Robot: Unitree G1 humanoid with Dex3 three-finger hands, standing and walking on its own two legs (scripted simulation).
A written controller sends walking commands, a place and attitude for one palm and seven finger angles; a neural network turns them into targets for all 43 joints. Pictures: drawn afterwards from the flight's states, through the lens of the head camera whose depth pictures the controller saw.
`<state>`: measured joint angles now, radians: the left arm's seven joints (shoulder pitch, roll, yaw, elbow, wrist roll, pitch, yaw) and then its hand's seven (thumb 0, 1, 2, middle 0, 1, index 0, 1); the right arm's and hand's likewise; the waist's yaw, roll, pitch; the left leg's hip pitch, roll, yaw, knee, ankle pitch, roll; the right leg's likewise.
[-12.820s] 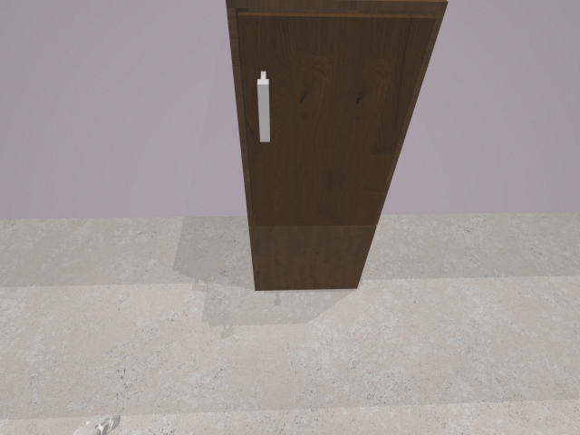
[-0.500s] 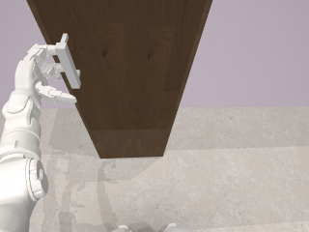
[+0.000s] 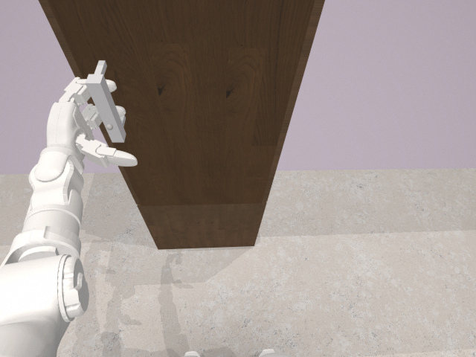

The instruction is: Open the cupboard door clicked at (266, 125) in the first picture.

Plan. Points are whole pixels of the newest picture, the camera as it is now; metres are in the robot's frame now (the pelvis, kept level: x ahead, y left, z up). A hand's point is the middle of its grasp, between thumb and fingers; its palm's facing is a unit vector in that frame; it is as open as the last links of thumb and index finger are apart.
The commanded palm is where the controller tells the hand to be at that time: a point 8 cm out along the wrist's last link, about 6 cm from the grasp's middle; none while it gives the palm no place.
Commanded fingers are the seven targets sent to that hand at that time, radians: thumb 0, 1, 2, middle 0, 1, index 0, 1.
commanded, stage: slide the fingers in behind the handle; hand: left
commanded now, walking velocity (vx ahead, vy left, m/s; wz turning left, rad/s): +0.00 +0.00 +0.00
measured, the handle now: (110, 103) +0.53 +0.21 +0.11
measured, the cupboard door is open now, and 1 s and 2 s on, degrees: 0 1 16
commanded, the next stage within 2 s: close the thumb around the handle in 0.64 s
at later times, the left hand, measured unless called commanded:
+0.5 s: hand (117, 128) +0.46 +0.19 +0.11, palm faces +0.02 -1.00 +0.00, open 14.2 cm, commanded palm +0.43 +0.23 +0.11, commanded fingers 0.00 -0.50 0.30 -0.30 -1.20 -0.30 -1.20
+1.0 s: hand (118, 128) +0.46 +0.18 +0.11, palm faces +0.04 -1.00 +0.00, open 12.3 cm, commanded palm +0.44 +0.22 +0.11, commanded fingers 0.00 0.28 0.64 -0.36 -1.28 -0.36 -1.28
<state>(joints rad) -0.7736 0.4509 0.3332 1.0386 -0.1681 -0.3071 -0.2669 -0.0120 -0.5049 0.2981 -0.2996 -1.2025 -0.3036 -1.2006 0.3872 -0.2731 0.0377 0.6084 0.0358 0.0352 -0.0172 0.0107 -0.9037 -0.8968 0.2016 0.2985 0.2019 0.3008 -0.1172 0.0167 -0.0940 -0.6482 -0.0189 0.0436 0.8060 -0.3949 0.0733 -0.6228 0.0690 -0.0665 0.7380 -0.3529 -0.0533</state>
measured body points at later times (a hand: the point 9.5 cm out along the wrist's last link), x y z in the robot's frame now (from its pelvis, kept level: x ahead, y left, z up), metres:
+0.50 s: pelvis -0.01 +0.00 +0.00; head +0.06 +0.01 +0.44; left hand +0.45 +0.24 +0.11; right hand +0.03 -0.26 -0.12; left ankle +0.00 +0.07 -0.71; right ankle +0.00 -0.09 -0.71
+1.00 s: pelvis -0.01 +0.00 +0.00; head +0.06 +0.01 +0.44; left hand +0.45 +0.24 +0.11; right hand +0.03 -0.26 -0.12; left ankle +0.00 +0.07 -0.71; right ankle +0.00 -0.09 -0.71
